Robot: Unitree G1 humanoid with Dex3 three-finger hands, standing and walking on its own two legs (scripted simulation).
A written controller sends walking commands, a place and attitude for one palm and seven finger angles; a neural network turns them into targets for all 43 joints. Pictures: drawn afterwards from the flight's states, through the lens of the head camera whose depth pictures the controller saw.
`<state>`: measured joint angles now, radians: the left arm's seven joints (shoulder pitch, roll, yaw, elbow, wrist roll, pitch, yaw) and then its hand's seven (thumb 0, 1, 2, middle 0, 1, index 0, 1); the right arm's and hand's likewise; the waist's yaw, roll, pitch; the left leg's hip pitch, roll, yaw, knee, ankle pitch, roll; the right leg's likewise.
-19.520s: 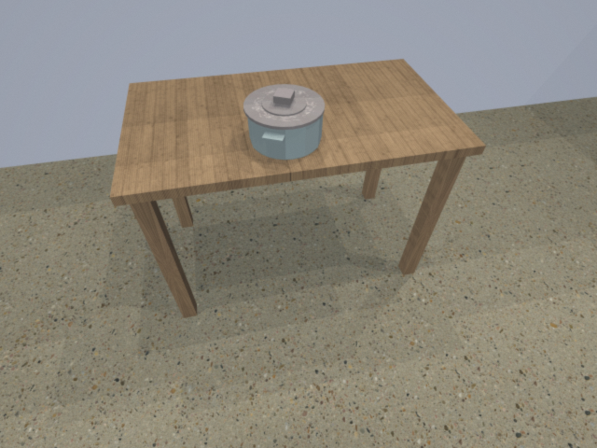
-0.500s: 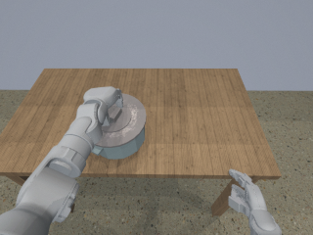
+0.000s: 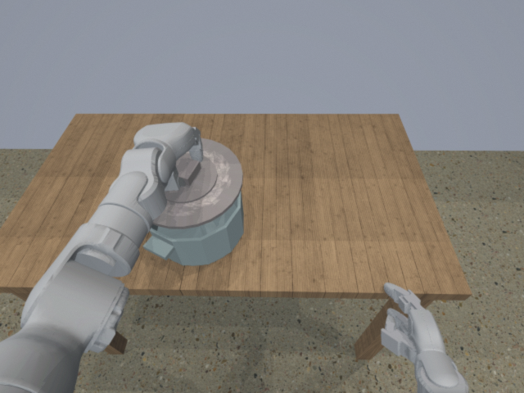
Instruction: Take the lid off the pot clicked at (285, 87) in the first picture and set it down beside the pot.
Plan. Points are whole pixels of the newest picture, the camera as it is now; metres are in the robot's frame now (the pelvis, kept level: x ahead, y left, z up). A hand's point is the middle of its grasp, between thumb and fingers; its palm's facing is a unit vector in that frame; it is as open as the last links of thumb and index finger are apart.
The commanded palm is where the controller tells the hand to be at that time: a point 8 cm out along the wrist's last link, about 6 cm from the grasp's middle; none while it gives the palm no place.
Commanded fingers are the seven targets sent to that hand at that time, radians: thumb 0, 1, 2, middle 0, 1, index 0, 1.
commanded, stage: lift the lid straight up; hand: left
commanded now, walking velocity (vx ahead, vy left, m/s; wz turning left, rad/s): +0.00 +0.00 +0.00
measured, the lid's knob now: (183, 170) +0.48 +0.15 +0.06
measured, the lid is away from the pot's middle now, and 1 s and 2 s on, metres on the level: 0.00 0.02 0.11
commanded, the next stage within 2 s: move the lid sideways beside the pot in 1.10 s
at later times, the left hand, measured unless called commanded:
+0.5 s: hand (168, 154) +0.44 +0.15 +0.13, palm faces -0.28 -0.05 -0.96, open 8.1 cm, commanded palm +0.44 +0.15 +0.21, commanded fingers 0.00 0.65 0.97 -0.89 -1.11 -0.76 -1.06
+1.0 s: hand (157, 132) +0.45 +0.16 +0.17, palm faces -0.27 -0.05 -0.96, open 8.1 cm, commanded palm +0.44 +0.16 +0.24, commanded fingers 0.00 0.65 0.97 -0.89 -1.11 -0.76 -1.06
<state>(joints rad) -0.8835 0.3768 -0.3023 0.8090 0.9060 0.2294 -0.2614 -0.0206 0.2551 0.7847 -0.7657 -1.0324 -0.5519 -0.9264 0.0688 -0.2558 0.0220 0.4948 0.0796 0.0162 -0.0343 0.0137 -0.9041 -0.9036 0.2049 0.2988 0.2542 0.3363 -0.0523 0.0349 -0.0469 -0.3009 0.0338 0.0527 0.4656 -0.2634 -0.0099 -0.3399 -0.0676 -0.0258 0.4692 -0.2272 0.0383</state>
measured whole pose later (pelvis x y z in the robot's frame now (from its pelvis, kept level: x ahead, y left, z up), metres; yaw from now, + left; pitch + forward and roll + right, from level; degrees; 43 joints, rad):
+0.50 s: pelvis +0.00 +0.00 +0.00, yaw +0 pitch +4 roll +0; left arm -0.91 0.40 -0.33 0.69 0.89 0.30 -0.34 -0.03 0.26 0.79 -0.77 -1.04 -0.55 -0.92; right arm 0.08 -0.27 0.02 0.50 0.08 0.02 -0.03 0.01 -0.90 -0.90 0.20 0.30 0.23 0.33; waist -0.04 0.05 -0.04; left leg -0.26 0.03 0.05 0.43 -0.25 -0.01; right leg -0.30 -0.07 -0.03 0.44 -0.21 0.04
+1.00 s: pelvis +0.00 +0.00 +0.00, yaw +1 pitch +4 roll +0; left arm -1.01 0.43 -0.31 0.73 0.90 0.29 -0.42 -0.03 0.26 0.79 -0.78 -1.04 -0.55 -0.92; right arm 0.07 -0.28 0.03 0.52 0.07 0.01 -0.04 0.01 -0.90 -0.90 0.21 0.30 0.21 0.31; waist -0.04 0.05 -0.03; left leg -0.24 0.03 0.04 0.40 -0.23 -0.01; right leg -0.27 -0.07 -0.04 0.41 -0.20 0.04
